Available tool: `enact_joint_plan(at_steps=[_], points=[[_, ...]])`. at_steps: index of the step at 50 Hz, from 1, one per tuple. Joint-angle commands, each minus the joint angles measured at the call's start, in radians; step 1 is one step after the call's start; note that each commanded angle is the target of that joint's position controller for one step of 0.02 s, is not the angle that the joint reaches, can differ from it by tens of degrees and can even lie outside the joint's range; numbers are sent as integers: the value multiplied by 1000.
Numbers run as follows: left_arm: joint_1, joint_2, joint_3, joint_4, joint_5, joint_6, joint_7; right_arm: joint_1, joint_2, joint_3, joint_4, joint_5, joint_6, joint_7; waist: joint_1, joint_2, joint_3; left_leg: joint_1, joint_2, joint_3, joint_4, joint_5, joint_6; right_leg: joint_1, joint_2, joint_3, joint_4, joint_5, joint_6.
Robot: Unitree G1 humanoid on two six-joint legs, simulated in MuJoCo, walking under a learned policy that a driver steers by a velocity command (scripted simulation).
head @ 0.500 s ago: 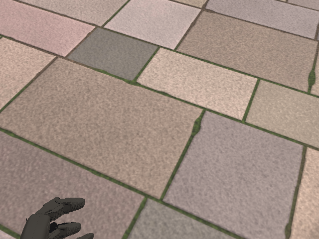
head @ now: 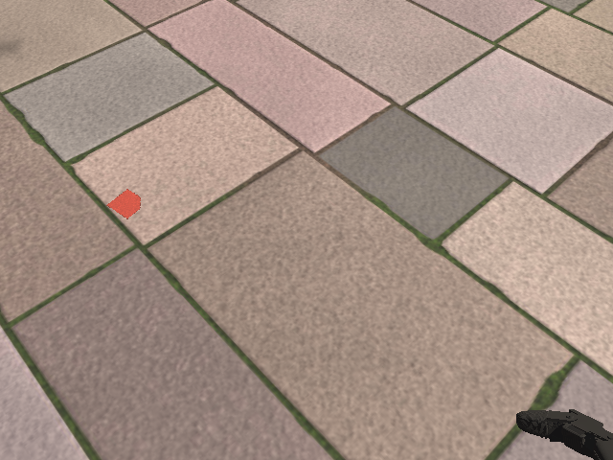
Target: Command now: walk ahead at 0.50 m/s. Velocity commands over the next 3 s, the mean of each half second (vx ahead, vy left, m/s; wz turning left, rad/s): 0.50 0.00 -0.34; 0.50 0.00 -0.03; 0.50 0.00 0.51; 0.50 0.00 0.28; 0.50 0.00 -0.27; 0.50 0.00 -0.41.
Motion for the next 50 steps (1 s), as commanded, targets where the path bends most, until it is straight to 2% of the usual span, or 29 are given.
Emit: enact_joint_plan(at_steps=[1,2,3,4,5,6,7,9,13,17,20,23,24,26,27,28,29,30,31,32,33,34,35,37,39,41,45,47,50], points=[[-50,141,20,-52,1,-5,7,221,-182,-81,-12,-10,-17,-17,-203,-88,-125,446,-13,5,-64,12,65,-169,-157,96,246,578,-130],[-40,54,-12,-93,28,-14,7,380,-275,-103,1,-36,-11,-33,-249,78,-285,769,248,-308,-65,-3,152,-448,-65,34,614,250,-66],[27,21,-24,-100,12,-30,9,404,-293,-103,4,-35,-7,-30,-220,259,-369,872,387,-671,-197,-157,253,-686,38,131,851,-241,-43],[-29,124,5,-92,-10,-31,8,380,-209,-82,11,-22,-12,-26,-238,135,-258,785,354,-603,-223,-244,225,-775,-9,205,953,-196,-44],[-82,136,12,-109,-15,-29,6,324,-170,-68,13,-12,-16,-23,-212,111,-151,668,318,-452,-244,-218,191,-794,-48,188,943,-104,-52],[-108,121,12,-108,-3,-23,11,257,-138,-58,13,-15,-20,-18,-178,66,-99,560,271,-358,-277,-168,169,-760,-82,173,905,-23,-48],[-110,113,17,-107,5,-12,13,213,-110,-52,14,-19,-27,-14,-148,82,-53,477,237,-280,-313,-96,160,-724,-105,175,867,38,-42],[-74,73,15,-91,0,13,12,177,-91,-54,29,-28,-46,-13,-108,87,-35,386,210,-170,-367,21,152,-647,-118,179,853,111,-29],[-134,42,13,-116,5,30,14,197,-113,-69,76,-36,-61,-29,-105,31,7,396,207,-22,-396,210,152,-720,-110,209,753,242,-6],[-245,17,1,-151,10,24,-8,214,-142,-77,104,-30,-52,-44,-139,18,43,427,191,92,-414,213,125,-704,-98,154,522,408,-17],[-352,2,-9,-199,11,22,-28,268,-169,-86,135,-20,-37,-51,-183,-2,83,503,221,132,-406,226,120,-728,-93,103,409,411,-41],[-412,7,-9,-244,9,21,-48,296,-187,-93,157,-6,-14,-54,-192,4,95,601,246,165,-349,322,104,-740,-75,53,343,318,-75],[-411,15,-5,-255,8,22,-54,289,-198,-95,157,-4,-6,-56,-179,16,83,617,248,182,-308,438,94,-704,-55,27,328,273,-93],[-348,51,15,-258,9,29,-56,272,-232,-104,152,1,8,-65,-127,61,11,638,243,209,-160,781,72,-563,17,-37,331,169,-134],[-243,87,35,-238,7,32,-53,261,-244,-106,148,3,16,-69,-65,69,-50,617,229,222,-9,885,59,-424,60,-55,314,142,-161],[-80,143,68,-199,6,35,-39,244,-238,-101,141,9,18,-73,26,43,-133,504,189,244,212,815,24,-169,93,-38,234,212,-203],[37,237,95,-173,6,46,-15,276,-164,-75,118,-23,5,-72,41,-126,-219,215,122,236,539,265,-22,141,-84,244,228,280,-268],[-28,288,89,-205,8,31,-14,344,-63,-37,71,-26,-29,-57,-67,-300,-349,-166,-98,68,869,-480,-71,401,-332,857,55,123,-479],[5,184,62,-201,18,23,-17,262,-165,-58,84,16,-63,-37,14,-143,-380,-248,-38,-96,904,-432,-50,392,-348,837,-25,88,-439],[-28,142,49,-190,23,14,-17,203,-172,-59,66,46,-71,-30,2,-121,-236,-286,8,-76,864,-366,-28,271,-319,663,-16,147,-390],[-98,110,36,-189,20,7,-19,186,-156,-55,74,33,-69,-37,-48,-34,-135,-246,66,-65,768,-291,-20,102,-273,519,-17,258,-339],[-155,70,24,-193,27,0,-18,180,-159,-61,87,11,-59,-42,-78,-48,-95,-185,98,-65,694,-245,-22,-12,-234,425,-31,345,-311],[-182,54,17,-197,39,-7,-16,217,-157,-64,103,10,-42,-39,-109,-72,-77,-121,113,-72,672,-208,-23,-88,-209,364,-62,387,-299],[-185,71,22,-177,40,-26,-17,262,-127,-60,125,7,-12,-39,-133,-76,-65,-78,116,-63,633,-158,-41,-161,-201,287,-118,459,-300],[-173,89,27,-153,44,-38,-12,226,-112,-56,117,4,4,-44,-127,-68,-23,-129,114,-71,567,-76,-59,-178,-191,205,-156,500,-286],[-160,87,26,-134,48,-39,-2,175,-106,-54,105,5,4,-45,-108,-73,5,-183,99,-88,465,35,-68,-153,-172,131,-171,514,-258],[-155,100,24,-113,45,-38,10,80,-78,-44,83,5,-11,-26,-65,-81,32,-152,61,-47,207,248,-55,-110,-155,24,-198,466,-203],[-125,109,28,-91,40,-33,13,29,-64,-37,61,6,-13,-13,-39,-74,55,-174,53,-31,134,261,-43,-43,-184,7,-197,477,-198],[-90,120,34,-62,30,-11,18,-26,-61,-33,20,4,-15,9,-22,-69,75,-242,37,-6,74,172,-14,97,-232,-12,-141,572,-194]])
